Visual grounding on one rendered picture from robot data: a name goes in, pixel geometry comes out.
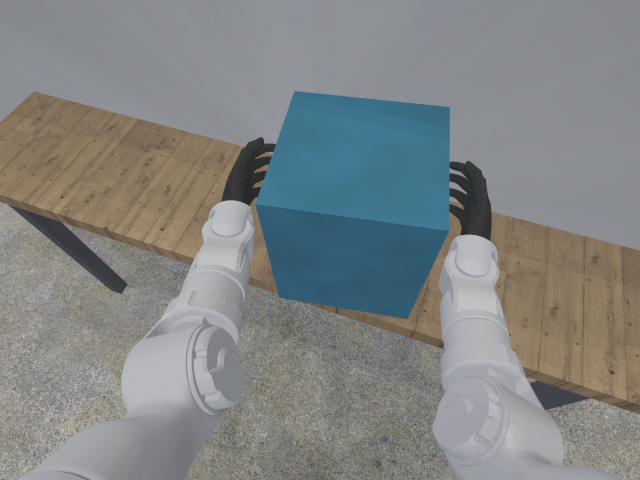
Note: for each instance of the left robot hand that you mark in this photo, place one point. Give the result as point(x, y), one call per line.
point(240, 182)

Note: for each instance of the right robot upper arm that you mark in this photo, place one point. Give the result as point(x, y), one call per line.
point(488, 432)

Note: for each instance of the table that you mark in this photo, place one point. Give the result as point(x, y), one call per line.
point(571, 303)

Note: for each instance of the robot right forearm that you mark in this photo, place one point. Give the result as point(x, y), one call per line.
point(473, 327)

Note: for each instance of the right robot hand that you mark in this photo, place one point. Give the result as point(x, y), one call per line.
point(476, 217)

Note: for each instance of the carton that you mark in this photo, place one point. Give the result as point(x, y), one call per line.
point(354, 206)

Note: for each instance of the robot left forearm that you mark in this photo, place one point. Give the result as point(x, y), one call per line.
point(215, 287)

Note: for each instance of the left robot upper arm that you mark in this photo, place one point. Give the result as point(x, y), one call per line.
point(176, 387)

